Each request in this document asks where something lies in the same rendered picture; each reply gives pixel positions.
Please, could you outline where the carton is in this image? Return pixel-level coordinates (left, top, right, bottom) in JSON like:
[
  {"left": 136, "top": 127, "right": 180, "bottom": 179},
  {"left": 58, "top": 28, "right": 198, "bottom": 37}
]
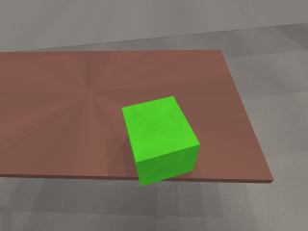
[{"left": 122, "top": 96, "right": 200, "bottom": 187}]

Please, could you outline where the table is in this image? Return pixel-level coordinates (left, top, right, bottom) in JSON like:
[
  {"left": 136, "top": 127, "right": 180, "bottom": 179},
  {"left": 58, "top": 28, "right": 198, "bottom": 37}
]
[{"left": 0, "top": 49, "right": 274, "bottom": 217}]

